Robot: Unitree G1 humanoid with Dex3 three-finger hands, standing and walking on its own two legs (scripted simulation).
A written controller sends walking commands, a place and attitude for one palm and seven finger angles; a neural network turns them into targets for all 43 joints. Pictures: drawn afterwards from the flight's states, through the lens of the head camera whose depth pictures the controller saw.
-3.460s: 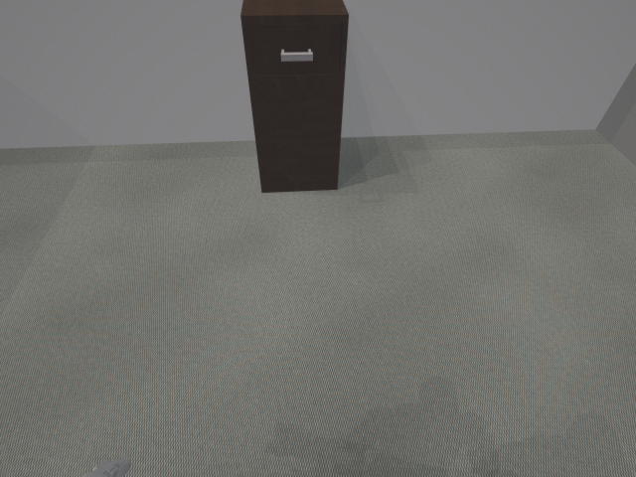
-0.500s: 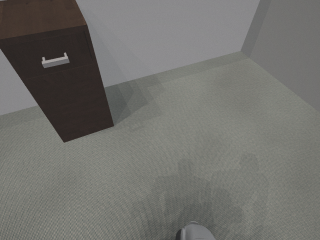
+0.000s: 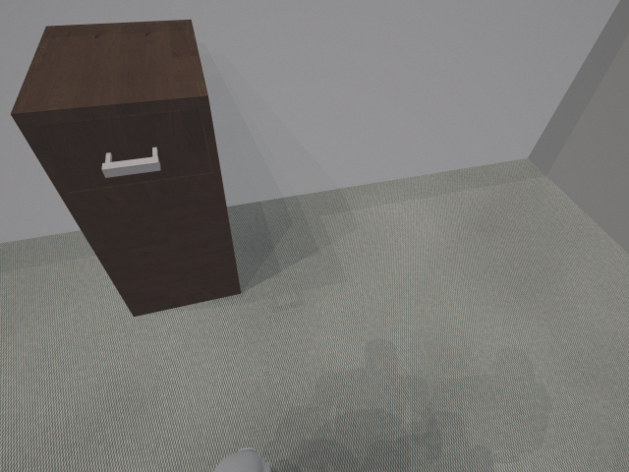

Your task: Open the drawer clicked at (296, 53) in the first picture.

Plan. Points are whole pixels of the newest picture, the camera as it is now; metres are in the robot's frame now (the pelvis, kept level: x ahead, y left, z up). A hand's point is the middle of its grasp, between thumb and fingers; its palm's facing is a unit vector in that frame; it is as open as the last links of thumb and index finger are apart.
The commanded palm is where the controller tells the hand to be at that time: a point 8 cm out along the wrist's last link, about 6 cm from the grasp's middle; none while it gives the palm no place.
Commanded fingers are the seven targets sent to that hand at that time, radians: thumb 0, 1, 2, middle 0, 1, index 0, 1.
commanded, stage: turn to face it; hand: left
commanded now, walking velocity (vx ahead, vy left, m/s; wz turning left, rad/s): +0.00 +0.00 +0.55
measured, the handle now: (132, 160) +0.73 +0.45 -0.08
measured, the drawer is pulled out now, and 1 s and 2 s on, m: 0.00 0.00 0.00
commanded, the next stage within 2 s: take the last steps up to it in 0.62 s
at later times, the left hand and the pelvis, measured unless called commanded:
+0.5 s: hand out of the picture +0.10 +0.22 -0.15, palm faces +0.22 -0.94 -0.27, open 7.4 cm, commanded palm none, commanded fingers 0.00 0.90 0.90 -0.20 -0.30 -0.20 -0.30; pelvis +0.04 +0.00 +0.01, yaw +11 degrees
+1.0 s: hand out of the picture -0.04 +0.18 -0.18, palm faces +0.43 -0.88 -0.20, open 7.4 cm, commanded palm none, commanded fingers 0.00 0.90 0.90 -0.20 -0.30 -0.20 -0.30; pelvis +0.06 +0.02 +0.00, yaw +21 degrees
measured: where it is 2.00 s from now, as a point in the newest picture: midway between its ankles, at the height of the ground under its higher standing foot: (271, 454)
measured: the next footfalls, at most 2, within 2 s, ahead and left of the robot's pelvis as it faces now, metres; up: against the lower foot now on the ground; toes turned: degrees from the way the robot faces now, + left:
left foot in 0.04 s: +0.15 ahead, +0.11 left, +0.00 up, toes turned +10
right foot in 0.56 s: +0.10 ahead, -0.13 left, +0.00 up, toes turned +9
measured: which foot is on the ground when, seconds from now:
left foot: up 0.00-0.02, down 0.04-0.56, up 0.58-0.96, down 0.98-1.00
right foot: down 0.00-0.04, up 0.06-0.54, down 0.56-0.98, up 1.00-1.00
